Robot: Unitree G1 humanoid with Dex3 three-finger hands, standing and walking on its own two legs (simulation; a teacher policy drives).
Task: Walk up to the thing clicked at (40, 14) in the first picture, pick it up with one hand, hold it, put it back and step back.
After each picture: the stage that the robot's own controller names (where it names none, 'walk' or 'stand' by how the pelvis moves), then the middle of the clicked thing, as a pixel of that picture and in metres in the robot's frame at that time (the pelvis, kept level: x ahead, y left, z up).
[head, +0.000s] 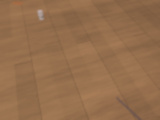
stand; (40, 14) +1.88 +0.58 -0.72
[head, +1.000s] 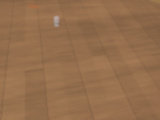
walk; (56, 21) +1.80 +0.27 -0.70
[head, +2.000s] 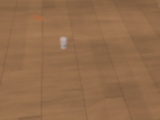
walk; (63, 43) +1.25 +0.17 -0.71
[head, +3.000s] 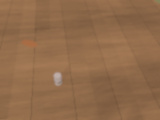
walk; (57, 79) +0.80 +0.20 -0.71
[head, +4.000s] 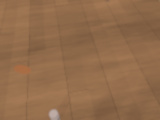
stand; (54, 116) +0.46 +0.24 -0.70
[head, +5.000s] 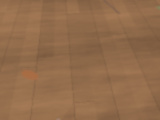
stand; out of the picture +0.42 +0.20 -0.72
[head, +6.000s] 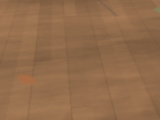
stand; out of the picture +0.39 +0.21 -0.73
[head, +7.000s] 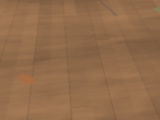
stand; out of the picture +0.38 +0.21 -0.73
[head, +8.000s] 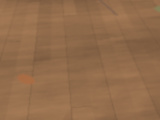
stand; out of the picture +0.38 +0.21 -0.73
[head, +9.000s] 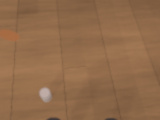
go down; (45, 95) +0.42 +0.21 -0.58
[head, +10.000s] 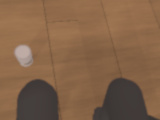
go down; (24, 56) +0.47 +0.24 -0.31
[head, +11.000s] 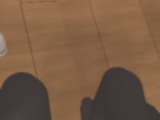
close in; out of the picture +0.46 +0.27 -0.26
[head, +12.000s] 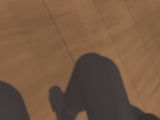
close; out of the picture +0.45 +0.30 -0.22
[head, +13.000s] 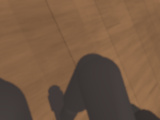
lift; out of the picture +0.44 +0.30 -0.23
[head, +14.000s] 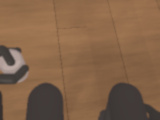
lift; (14, 67) +0.36 +0.24 -0.07
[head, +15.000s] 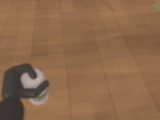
hold; (36, 87) +0.33 +0.17 +0.03
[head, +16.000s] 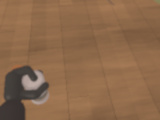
hold; (36, 88) +0.33 +0.17 -0.01
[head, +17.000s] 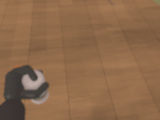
hold; (36, 87) +0.33 +0.17 -0.01
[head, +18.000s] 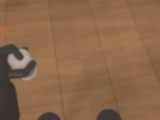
crouch; (23, 65) +0.41 +0.20 -0.07
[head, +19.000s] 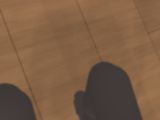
lower; out of the picture +0.51 +0.28 -0.13
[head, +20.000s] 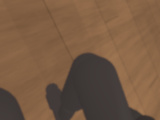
lower; out of the picture +0.45 +0.31 -0.23
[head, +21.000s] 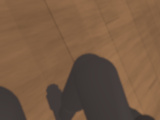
lower; out of the picture +0.45 +0.31 -0.23
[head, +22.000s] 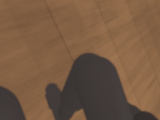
lower; out of the picture +0.45 +0.31 -0.24
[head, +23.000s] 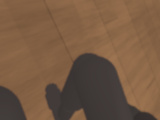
lower; out of the picture +0.45 +0.31 -0.24
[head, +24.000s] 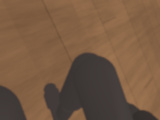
open; out of the picture +0.44 +0.30 -0.24
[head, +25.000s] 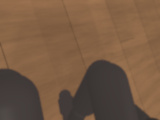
stand; out of the picture +0.46 +0.29 -0.24
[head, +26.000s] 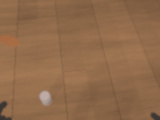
stand; (45, 98) +0.43 +0.21 -0.58
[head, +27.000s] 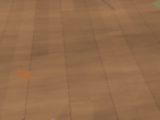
stand; out of the picture +0.42 +0.21 -0.67
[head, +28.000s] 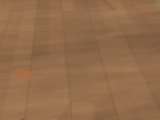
stand; out of the picture +0.41 +0.20 -0.67
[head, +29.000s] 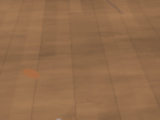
stand; out of the picture +0.42 +0.19 -0.71
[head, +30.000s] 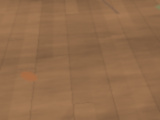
stand; out of the picture +0.41 +0.21 -0.72
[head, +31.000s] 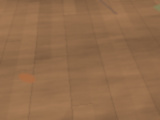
stand; out of the picture +0.40 +0.21 -0.73
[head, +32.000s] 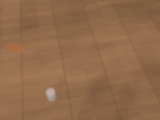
walk; (51, 94) +0.50 +0.21 -0.70
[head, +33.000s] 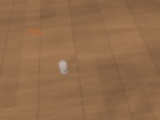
walk; (63, 67) +0.81 +0.21 -0.70
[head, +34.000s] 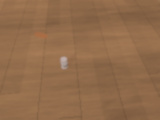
walk; (64, 62) +1.06 +0.21 -0.70
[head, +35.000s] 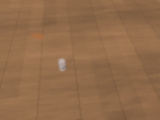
stand; (62, 64) +1.02 +0.20 -0.73
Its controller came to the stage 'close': yes
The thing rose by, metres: 0.70
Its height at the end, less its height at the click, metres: +0.00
